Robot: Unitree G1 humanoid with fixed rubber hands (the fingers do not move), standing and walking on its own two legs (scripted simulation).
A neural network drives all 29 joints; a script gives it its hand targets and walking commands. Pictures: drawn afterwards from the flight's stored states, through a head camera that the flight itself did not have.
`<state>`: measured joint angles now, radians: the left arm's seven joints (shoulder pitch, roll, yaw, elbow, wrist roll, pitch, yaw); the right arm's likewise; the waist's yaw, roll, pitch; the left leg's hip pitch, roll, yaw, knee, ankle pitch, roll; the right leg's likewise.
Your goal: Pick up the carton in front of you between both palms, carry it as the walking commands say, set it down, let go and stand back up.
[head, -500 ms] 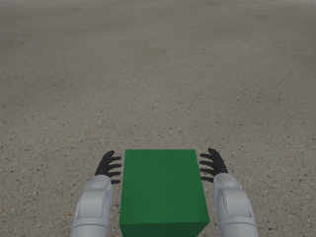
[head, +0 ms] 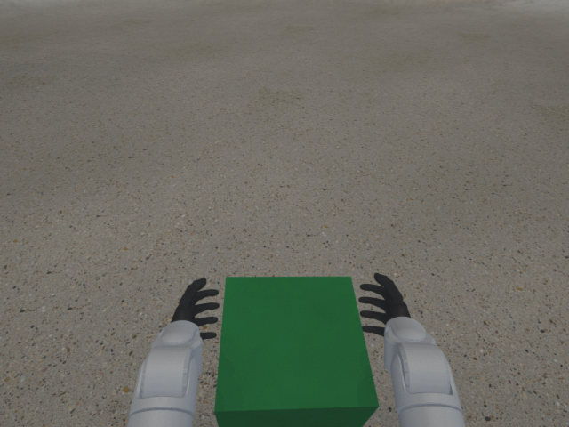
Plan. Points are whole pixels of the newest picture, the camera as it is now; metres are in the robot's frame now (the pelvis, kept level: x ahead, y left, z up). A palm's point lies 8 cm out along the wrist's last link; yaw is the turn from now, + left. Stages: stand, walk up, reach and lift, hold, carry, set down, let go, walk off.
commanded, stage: carry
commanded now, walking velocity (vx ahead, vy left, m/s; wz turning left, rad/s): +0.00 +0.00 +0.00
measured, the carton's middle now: (287, 366) +0.29 +0.00 -0.11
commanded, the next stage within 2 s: hold in 0.40 s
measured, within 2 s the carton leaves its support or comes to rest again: neither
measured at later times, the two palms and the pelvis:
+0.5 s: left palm (178, 332) +0.27 +0.16 +0.03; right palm (391, 328) +0.28 -0.14 +0.04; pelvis +0.00 +0.01 +0.00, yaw +1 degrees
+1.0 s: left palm (166, 356) +0.23 +0.16 +0.05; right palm (391, 330) +0.27 -0.14 +0.05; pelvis -0.03 -0.02 +0.00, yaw +7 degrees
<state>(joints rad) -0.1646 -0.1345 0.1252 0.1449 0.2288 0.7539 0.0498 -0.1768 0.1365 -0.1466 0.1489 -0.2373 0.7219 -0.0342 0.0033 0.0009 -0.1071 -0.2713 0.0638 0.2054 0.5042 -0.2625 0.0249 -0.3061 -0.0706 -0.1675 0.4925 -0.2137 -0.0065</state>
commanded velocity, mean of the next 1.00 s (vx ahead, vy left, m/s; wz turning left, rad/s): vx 0.00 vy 0.00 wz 0.00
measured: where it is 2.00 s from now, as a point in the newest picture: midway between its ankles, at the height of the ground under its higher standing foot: outside the picture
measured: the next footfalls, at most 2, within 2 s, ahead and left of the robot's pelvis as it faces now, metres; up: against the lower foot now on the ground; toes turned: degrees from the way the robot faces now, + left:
none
